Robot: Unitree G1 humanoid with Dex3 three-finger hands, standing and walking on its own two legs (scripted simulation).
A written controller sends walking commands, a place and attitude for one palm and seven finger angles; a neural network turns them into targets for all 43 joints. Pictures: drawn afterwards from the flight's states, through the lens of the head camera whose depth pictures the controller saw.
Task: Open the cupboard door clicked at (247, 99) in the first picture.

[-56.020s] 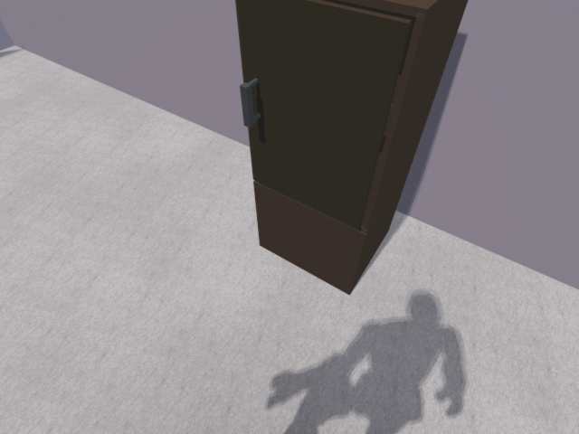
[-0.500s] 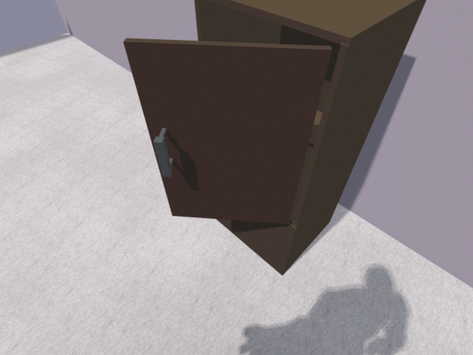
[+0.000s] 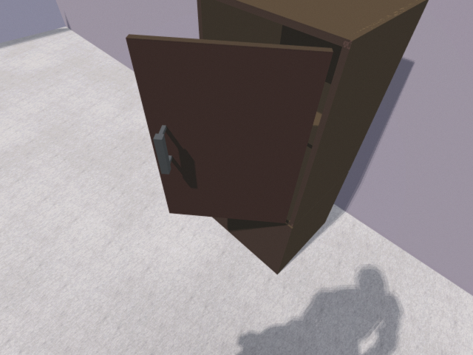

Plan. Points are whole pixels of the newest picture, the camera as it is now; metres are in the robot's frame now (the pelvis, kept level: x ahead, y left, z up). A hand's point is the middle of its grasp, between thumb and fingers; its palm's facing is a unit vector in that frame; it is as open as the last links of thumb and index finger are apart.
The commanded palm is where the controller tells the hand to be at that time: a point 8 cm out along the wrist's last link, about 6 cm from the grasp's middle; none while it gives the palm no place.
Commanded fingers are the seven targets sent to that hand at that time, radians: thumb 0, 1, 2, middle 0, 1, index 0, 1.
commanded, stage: look again from close up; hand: left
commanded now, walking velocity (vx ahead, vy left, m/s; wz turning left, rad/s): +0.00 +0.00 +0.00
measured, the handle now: (164, 149) +0.59 +0.22 -0.03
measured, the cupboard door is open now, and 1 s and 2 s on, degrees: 40 40 40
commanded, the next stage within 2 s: raise the hand with hooked fingers in 0.42 s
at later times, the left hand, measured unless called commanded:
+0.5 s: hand out of the picture -0.01 +0.17 -0.18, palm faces +0.02 -0.99 -0.14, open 7.4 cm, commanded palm none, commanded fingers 0.00 0.90 0.90 -0.20 -0.30 -0.20 -0.30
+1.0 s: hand (138, 348) +0.16 +0.18 -0.10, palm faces +0.03 -1.00 +0.01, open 8.9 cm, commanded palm +0.14 +0.25 -0.06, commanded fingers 0.00 0.32 0.65 -0.24 -0.68 -0.24 -0.68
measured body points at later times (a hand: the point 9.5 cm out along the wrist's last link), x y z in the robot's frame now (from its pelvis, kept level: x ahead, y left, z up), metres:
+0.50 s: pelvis +0.00 +0.01 +0.00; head +0.00 +0.02 +0.45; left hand -0.01 +0.22 -0.17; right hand -0.02 -0.19 -0.16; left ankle -0.01 +0.11 -0.74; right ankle +0.04 -0.10 -0.74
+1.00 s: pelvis -0.01 +0.00 -0.09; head +0.04 +0.04 +0.36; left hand +0.15 +0.23 -0.09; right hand +0.23 -0.24 -0.10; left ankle -0.01 +0.11 -0.74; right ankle +0.04 -0.10 -0.74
